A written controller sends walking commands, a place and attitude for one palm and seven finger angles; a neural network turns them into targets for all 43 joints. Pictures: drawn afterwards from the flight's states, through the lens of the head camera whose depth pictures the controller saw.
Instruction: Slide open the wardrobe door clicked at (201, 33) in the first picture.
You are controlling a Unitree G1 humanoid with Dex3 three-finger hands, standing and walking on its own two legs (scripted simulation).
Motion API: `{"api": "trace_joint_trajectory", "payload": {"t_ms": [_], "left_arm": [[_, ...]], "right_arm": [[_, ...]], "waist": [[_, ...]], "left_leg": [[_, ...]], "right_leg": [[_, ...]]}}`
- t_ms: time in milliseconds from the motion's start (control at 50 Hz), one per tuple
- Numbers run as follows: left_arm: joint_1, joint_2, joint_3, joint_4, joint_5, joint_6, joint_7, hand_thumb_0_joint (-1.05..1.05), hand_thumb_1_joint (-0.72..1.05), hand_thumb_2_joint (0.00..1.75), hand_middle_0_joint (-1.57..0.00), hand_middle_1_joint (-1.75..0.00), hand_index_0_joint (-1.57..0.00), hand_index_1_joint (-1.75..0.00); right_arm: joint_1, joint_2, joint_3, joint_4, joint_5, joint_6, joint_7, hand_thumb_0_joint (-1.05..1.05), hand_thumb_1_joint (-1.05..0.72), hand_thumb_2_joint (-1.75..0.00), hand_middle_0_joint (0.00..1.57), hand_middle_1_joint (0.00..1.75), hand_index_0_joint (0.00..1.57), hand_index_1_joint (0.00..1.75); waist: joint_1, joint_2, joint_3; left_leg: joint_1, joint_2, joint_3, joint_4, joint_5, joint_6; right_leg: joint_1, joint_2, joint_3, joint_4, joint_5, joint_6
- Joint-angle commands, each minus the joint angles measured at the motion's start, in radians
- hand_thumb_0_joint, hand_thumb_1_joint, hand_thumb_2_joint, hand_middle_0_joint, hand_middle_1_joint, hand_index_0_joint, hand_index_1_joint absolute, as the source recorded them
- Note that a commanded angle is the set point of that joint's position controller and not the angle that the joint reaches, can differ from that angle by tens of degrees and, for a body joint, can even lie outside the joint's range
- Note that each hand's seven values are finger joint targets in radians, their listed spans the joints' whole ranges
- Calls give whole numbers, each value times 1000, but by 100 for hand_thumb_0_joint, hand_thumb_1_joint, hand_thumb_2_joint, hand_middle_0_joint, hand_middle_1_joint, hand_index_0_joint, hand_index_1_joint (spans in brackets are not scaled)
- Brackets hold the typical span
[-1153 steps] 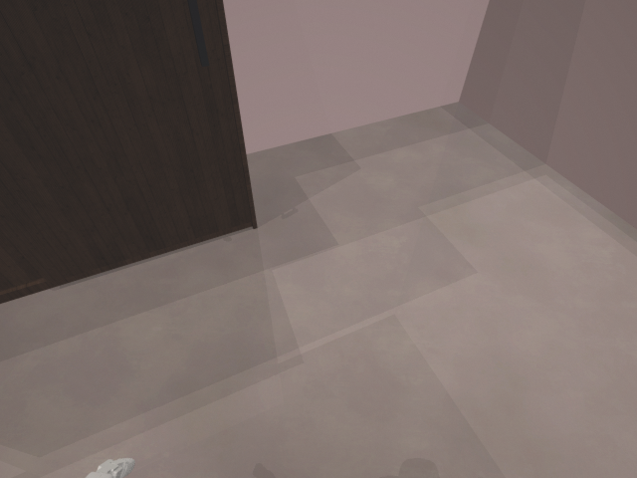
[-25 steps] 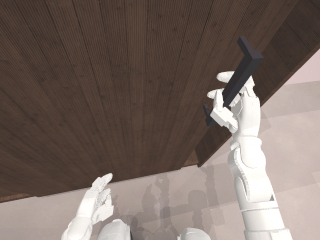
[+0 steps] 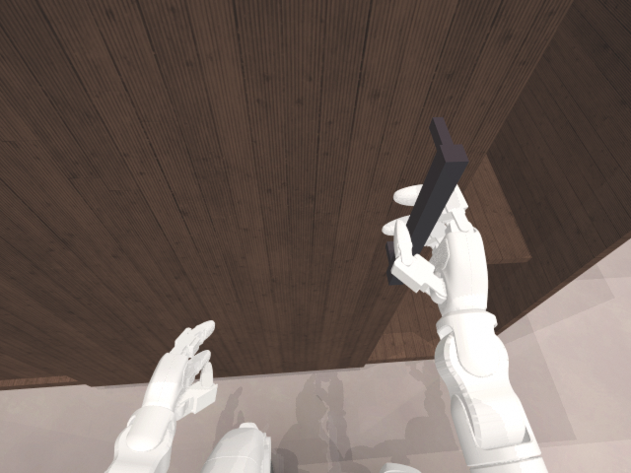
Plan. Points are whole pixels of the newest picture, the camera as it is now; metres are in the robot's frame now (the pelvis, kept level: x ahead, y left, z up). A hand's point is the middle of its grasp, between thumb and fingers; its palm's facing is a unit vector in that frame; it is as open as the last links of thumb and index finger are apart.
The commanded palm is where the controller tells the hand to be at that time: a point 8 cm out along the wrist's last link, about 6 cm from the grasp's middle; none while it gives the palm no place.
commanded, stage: step sideways, sliding the door along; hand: right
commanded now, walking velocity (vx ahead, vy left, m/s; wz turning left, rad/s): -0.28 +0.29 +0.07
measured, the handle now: (413, 215) +0.37 -0.12 +0.11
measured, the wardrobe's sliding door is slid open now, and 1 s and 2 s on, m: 0.29 0.45 0.45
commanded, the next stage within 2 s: stop walking and hold the door there in 0.98 s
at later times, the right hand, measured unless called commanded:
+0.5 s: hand (269, 270) +0.30 +0.05 +0.11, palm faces -0.04 +1.00 -0.08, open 6.2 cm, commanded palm +0.29 +0.04 +0.11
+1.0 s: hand (234, 260) +0.31 +0.08 +0.12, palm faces +0.33 +0.94 -0.05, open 6.4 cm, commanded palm +0.28 +0.11 +0.12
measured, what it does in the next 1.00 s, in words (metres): steps to the left: left foot, then right foot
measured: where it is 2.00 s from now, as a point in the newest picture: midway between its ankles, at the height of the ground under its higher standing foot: outside the picture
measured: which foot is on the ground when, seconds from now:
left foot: up 0.00-0.08, down 0.10-0.38, up 0.40-0.74, down 0.76-0.94, up 0.96-1.00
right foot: down 0.00-0.12, up 0.14-0.36, down 0.38-0.76, up 0.78-0.92, down 0.94-1.00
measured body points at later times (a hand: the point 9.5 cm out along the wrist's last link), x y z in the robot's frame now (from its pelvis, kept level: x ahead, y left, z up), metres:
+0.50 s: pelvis -0.08 +0.13 +0.00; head +0.00 +0.12 +0.44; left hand +0.09 +0.36 -0.10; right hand +0.30 -0.01 +0.12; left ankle -0.02 +0.23 -0.67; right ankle -0.10 +0.01 -0.73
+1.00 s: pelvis -0.10 +0.28 -0.01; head +0.00 +0.28 +0.43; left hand +0.08 +0.53 -0.12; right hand +0.29 +0.03 +0.12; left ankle -0.09 +0.41 -0.70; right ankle -0.11 +0.14 -0.74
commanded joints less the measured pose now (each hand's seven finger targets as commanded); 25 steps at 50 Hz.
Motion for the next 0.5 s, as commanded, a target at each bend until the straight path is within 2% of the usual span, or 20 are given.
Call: {"api": "trace_joint_trajectory", "payload": {"t_ms": [0,40,60,80,100,120,140,160,180,200,240,280,300,320,340,360,380,420,440,480], "left_arm": [[-56,104,36,-128,-16,-50,18,0,90,90,-20,-30,-20,-30],[-71,88,24,-119,-32,-57,28,0,90,90,-20,-30,-20,-30],[-76,72,16,-115,-39,-61,29,0,90,90,-20,-30,-20,-30],[-84,41,5,-113,-44,-60,35,0,90,90,-20,-30,-20,-30],[-100,23,-3,-112,-33,-68,46,0,90,90,-20,-30,-20,-30],[-82,41,25,-104,-19,-68,49,0,90,90,-20,-30,-20,-30],[-69,18,9,-82,-14,-78,45,0,90,90,-20,-30,-20,-30],[-73,3,-10,-53,-19,-85,39,0,90,90,-20,-30,-20,-30],[-73,8,-7,-37,-23,-78,36,0,90,90,-20,-30,-20,-30],[-67,22,6,-31,-24,-64,37,0,90,90,-20,-30,-20,-30],[-58,40,22,-41,-26,-38,41,0,90,90,-20,-30,-20,-30],[-43,53,30,-49,-25,-20,43,0,90,90,-20,-30,-20,-30],[-26,63,34,-47,-23,-14,45,0,90,90,-20,-30,-20,-30],[-26,76,38,-40,-33,-7,48,0,90,90,-20,-30,-20,-30],[-18,99,53,-54,-25,-6,51,0,90,90,-20,-30,-20,-30],[-29,145,81,-83,-24,-17,48,0,90,90,-20,-30,-20,-30],[-57,142,81,-76,-16,-28,36,0,90,90,-20,-30,-20,-30],[-72,128,61,-64,-3,-37,38,0,90,90,-20,-30,-20,-30],[-57,152,69,-26,-11,-32,33,0,90,90,-20,-30,-20,-30],[2,170,80,-7,-19,-13,34,0,90,90,-20,-30,-20,-30]], "right_arm": [[-373,71,142,-335,-24,-112,73,0,-90,-90,45,140,45,140],[-358,58,135,-336,-19,-105,70,0,-90,-90,45,140,45,140],[-374,54,140,-364,-23,-107,68,0,-90,-90,45,140,45,140],[-401,21,135,-386,-29,-115,64,0,-90,-90,45,140,45,140],[-360,-24,107,-387,-31,-112,53,0,-90,-90,45,140,45,140],[-267,-35,96,-339,-17,-92,50,0,-90,-90,45,140,45,140],[-333,5,130,-415,-21,-108,49,0,-90,-90,45,140,45,140],[-431,60,165,-475,-13,-141,48,0,-90,-90,45,140,45,140],[-448,35,122,-433,-8,-161,37,0,-90,-90,45,140,45,140],[-425,7,86,-393,-10,-166,33,0,-90,-90,45,140,45,140],[-427,8,77,-335,-11,-165,41,0,-90,-90,45,140,45,140],[-492,20,88,-315,-8,-173,56,0,-90,-90,45,140,45,140],[-522,11,83,-304,-4,-178,62,0,-90,-90,45,140,45,140],[-546,-9,83,-284,7,-177,64,0,-90,-90,45,140,45,140],[-579,3,94,-263,16,-179,76,0,-90,-90,45,140,45,140],[-604,23,106,-255,28,-170,92,0,-90,-90,45,140,45,140],[-631,2,59,-169,10,-155,88,0,-90,-90,45,140,45,140],[-801,25,66,-261,17,-140,99,0,-90,-90,45,140,45,140],[-746,34,62,-146,14,-113,99,0,-90,-90,45,140,45,140],[-750,80,95,-60,21,-64,107,0,-90,-90,45,140,45,140]], "waist": [[111,-219,-418],[102,-160,-402],[93,-77,-399],[95,131,-387],[66,312,-438],[26,474,-515],[57,402,-547],[94,257,-570],[103,231,-571],[94,266,-584],[87,312,-600],[101,268,-631],[110,203,-649],[125,124,-636],[135,24,-612],[115,-217,-572],[89,-102,-561],[113,-155,-533],[109,-135,-482],[112,-98,-446]], "left_leg": [[137,-8,67,-166,147,-16],[218,-2,75,-301,284,-22],[250,14,75,-400,444,-25],[276,111,-2,-480,829,1],[283,257,-237,-515,1103,83],[250,319,-393,-540,1052,136],[379,321,-352,-491,1060,158],[495,278,-274,-435,1138,186],[548,243,-218,-417,1201,179],[564,232,-190,-419,1192,174],[572,231,-191,-420,1220,191],[523,226,-197,-433,1127,189],[472,209,-186,-422,1030,171],[337,181,-159,-375,846,140],[124,121,-116,-273,575,86],[-143,10,-40,-61,72,6],[-145,-22,-120,175,-3,19],[-231,13,-153,295,-25,18],[-252,26,-129,308,24,10],[-228,20,-47,267,94,-10]], "right_leg": [[182,-215,32,-23,718,-173],[121,-184,23,72,564,-146],[80,-119,6,150,414,-134],[-38,10,-29,280,29,-117],[-171,147,13,475,-378,-81],[-149,208,112,653,-488,-64],[-226,192,199,686,-445,-65],[-264,174,196,636,-382,-52],[-265,176,164,558,-351,-39],[-232,183,147,492,-328,-32],[-171,194,113,341,-313,-36],[-73,189,85,170,-230,-52],[11,169,71,57,-144,-60],[157,103,96,-57,12,-75],[326,-64,218,-142,266,-135],[440,-368,506,-150,757,-273],[385,-408,471,-105,857,-326],[371,-377,406,-40,912,-289],[354,-338,304,-42,840,-264],[330,-266,194,-58,770,-206]]}}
